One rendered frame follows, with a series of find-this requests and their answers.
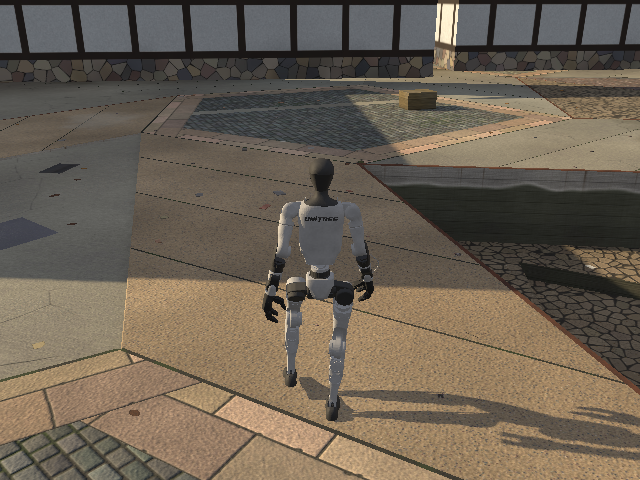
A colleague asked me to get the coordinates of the left robot hand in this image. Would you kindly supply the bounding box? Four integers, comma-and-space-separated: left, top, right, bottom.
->
262, 293, 286, 323

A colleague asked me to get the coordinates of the left robot forearm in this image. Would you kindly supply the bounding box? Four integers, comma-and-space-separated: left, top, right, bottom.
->
265, 243, 286, 296

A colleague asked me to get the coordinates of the right robot forearm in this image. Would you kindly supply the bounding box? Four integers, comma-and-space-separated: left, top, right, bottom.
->
356, 241, 373, 282

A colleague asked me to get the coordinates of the robot left foot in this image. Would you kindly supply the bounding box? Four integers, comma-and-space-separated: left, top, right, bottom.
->
283, 367, 297, 387

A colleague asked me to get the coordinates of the right robot upper arm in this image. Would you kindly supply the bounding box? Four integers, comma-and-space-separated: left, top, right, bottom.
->
342, 202, 367, 257

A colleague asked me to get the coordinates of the left robot upper arm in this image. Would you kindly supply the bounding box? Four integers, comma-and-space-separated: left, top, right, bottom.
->
276, 201, 301, 259

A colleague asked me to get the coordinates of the left robot thigh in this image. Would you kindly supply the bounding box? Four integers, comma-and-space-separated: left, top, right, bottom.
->
286, 277, 307, 328

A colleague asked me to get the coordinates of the right robot hand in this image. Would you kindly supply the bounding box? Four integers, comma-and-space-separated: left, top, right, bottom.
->
352, 278, 374, 302

